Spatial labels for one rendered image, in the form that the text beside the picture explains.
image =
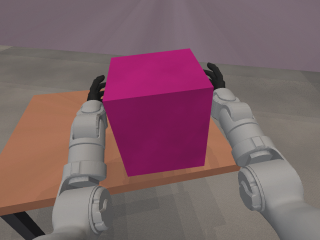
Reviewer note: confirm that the table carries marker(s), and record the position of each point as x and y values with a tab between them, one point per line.
33	159

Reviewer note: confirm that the robot left upper arm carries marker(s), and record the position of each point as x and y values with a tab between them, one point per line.
81	214

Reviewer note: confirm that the robot right hand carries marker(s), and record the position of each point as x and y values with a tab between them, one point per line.
215	75

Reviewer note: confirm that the carton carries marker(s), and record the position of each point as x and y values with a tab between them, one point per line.
159	107

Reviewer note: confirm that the robot right upper arm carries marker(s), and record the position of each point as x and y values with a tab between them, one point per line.
274	189

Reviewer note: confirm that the robot left hand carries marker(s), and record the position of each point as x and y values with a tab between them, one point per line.
95	93

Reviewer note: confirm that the robot left forearm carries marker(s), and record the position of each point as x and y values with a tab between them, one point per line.
85	166

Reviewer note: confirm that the robot right forearm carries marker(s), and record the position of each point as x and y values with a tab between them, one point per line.
247	140

